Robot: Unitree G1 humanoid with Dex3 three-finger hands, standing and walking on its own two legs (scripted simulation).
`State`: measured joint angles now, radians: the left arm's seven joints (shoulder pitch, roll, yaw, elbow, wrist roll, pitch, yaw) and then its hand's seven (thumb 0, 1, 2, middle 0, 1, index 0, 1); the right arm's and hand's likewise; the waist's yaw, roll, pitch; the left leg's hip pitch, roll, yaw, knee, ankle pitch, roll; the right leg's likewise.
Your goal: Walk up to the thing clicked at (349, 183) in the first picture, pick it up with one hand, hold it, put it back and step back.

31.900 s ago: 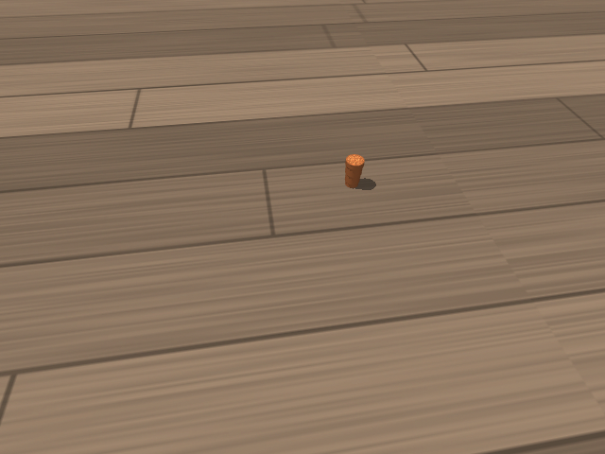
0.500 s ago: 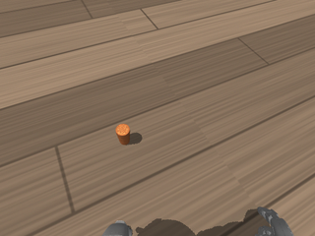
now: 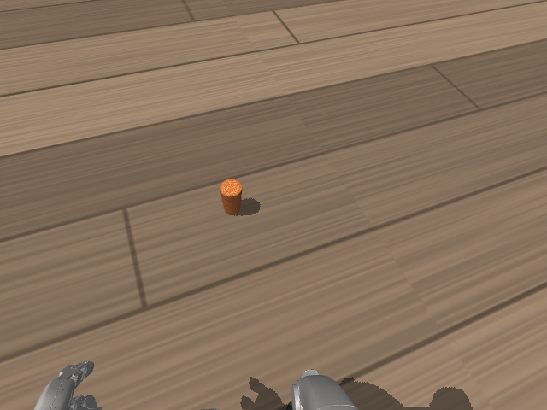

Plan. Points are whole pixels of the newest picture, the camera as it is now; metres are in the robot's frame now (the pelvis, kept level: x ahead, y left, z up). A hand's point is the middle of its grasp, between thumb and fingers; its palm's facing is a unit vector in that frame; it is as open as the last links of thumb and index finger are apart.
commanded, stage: step back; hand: left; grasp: from the side
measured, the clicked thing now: (231, 198) +0.94 +0.13 -0.68
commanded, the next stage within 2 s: stand in 1.22 s
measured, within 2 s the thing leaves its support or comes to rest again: neither
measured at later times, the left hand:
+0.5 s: hand out of the picture -0.07 +0.24 -0.12, palm faces -0.03 -0.90 -0.43, open 7.4 cm
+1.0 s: hand out of the picture -0.04 +0.22 -0.12, palm faces +0.02 -0.91 -0.41, open 7.4 cm
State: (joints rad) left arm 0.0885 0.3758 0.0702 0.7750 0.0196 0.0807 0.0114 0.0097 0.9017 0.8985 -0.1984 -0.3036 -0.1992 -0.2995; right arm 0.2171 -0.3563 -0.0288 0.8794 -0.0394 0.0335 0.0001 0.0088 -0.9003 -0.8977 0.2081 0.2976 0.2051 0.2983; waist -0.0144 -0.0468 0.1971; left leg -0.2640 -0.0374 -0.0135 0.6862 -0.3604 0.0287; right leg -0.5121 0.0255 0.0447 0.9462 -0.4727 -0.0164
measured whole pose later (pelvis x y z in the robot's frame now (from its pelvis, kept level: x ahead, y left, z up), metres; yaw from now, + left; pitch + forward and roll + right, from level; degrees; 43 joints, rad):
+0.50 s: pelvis -0.12 -0.03 +0.01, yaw -3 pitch -2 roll +0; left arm 0.28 0.35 0.06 0.95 0.04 -0.03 0.00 0.01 0.90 0.90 -0.20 -0.30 -0.20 -0.30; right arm 0.19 -0.41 -0.05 0.94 -0.02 0.04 0.01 0.01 -0.90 -0.90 0.20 0.30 0.20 0.30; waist 0.03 0.06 0.08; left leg -0.34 -0.01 -0.08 0.79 -0.44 0.00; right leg -0.20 0.00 0.01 0.62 -0.38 -0.01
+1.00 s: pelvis -0.11 -0.05 +0.01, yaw -1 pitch -3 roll +0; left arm 0.23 0.34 0.06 0.98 0.03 -0.05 0.00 0.01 0.90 0.90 -0.20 -0.30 -0.20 -0.30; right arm 0.23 -0.41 -0.06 0.98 -0.02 0.03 0.02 0.01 -0.90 -0.90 0.20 0.30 0.20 0.30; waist 0.02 0.06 0.06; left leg -0.37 -0.03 -0.10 0.89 -0.45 0.00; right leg -0.23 0.00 -0.05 0.57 -0.29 -0.03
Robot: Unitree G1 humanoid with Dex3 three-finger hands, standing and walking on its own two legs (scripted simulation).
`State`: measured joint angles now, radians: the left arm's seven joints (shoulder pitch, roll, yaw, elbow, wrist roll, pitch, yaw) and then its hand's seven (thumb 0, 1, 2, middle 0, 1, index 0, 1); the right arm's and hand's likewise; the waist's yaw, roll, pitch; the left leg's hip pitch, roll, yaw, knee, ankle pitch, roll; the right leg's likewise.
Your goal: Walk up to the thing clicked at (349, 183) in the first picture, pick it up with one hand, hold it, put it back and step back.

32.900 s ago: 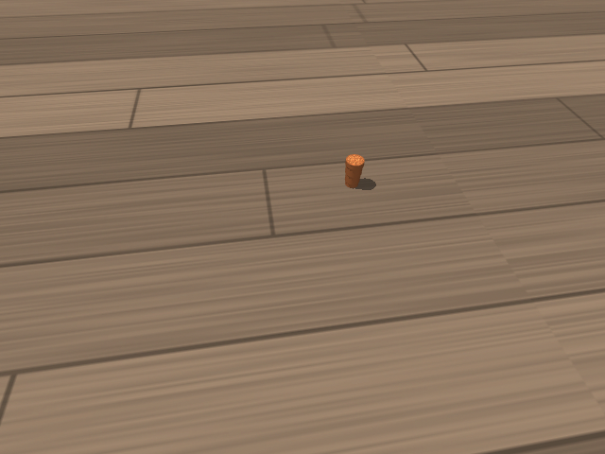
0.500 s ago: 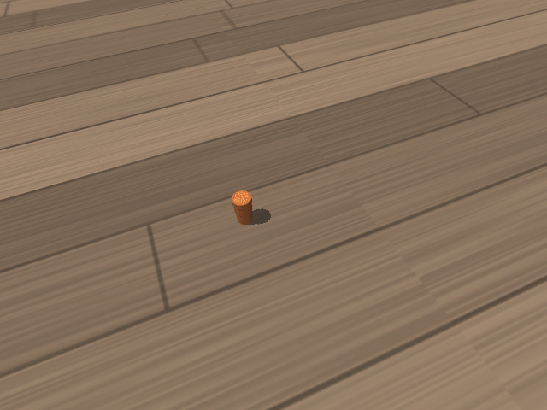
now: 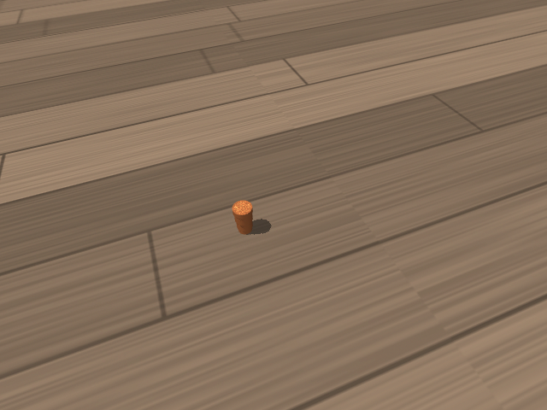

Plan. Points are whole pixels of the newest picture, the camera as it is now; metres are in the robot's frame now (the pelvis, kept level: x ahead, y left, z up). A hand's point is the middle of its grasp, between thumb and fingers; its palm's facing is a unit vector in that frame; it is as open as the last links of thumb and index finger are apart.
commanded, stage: step back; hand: left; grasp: from the side
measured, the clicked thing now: (243, 218) +1.05 +0.20 -0.69
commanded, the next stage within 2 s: stand in 0.22 s
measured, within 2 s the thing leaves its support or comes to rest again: neither
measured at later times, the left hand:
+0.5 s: hand out of the picture +0.12 +0.29 -0.15, palm faces +0.02 -0.95 -0.32, open 7.4 cm
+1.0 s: hand out of the picture +0.09 +0.28 -0.14, palm faces -0.01 -0.94 -0.34, open 7.4 cm
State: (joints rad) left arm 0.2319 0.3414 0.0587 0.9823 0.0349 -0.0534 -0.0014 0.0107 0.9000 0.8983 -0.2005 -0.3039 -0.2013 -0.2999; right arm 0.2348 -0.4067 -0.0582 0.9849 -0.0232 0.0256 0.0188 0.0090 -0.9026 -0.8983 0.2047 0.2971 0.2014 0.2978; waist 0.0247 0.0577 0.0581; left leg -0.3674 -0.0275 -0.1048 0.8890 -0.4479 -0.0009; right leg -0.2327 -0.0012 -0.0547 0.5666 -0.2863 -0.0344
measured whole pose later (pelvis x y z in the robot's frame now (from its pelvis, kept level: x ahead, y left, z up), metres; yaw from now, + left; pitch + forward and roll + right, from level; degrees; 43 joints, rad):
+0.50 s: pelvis +0.04 +0.04 +0.01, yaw +1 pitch -3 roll +0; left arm 0.09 0.36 0.00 1.08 0.00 -0.02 -0.01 0.01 0.90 0.90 -0.20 -0.30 -0.20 -0.30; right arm 0.05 -0.33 0.00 1.06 0.00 -0.03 0.01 0.01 -0.90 -0.90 0.21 0.30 0.21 0.30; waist 0.02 -0.01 0.08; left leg -0.18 0.02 -0.01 0.47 -0.23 -0.01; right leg -0.12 -0.04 0.01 0.44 -0.26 0.04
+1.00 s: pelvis +0.02 +0.02 +0.02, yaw +1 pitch -3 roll +0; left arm 0.10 0.35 0.00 1.15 0.00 -0.02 -0.01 0.01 0.90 0.90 -0.20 -0.30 -0.20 -0.30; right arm 0.10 -0.36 -0.01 1.16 -0.01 -0.01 0.02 0.01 -0.90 -0.90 0.21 0.30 0.20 0.30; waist -0.01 0.01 0.07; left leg -0.14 0.04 -0.02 0.33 -0.15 -0.03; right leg -0.09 -0.02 0.00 0.33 -0.19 0.02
